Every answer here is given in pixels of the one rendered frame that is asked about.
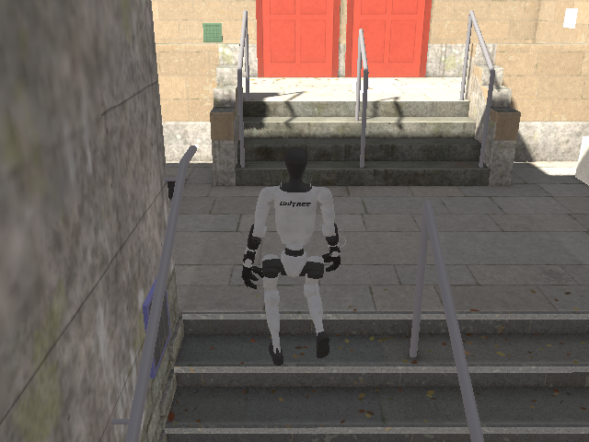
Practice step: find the robot right hand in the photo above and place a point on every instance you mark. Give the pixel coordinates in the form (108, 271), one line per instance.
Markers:
(336, 261)

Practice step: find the left robot forearm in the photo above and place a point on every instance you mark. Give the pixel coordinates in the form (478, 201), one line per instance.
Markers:
(251, 249)

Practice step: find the right robot forearm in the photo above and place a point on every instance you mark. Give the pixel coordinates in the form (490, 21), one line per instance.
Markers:
(333, 244)

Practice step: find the robot left upper arm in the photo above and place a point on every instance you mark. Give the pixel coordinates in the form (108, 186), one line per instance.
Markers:
(262, 209)

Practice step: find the robot head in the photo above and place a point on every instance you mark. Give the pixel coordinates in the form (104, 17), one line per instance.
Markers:
(295, 160)

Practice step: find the robot left hand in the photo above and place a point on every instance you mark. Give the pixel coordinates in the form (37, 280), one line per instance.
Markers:
(247, 275)

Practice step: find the robot right upper arm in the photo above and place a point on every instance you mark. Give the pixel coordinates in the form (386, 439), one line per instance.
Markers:
(324, 196)

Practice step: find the humanoid robot torso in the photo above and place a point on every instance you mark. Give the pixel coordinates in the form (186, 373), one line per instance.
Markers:
(295, 214)

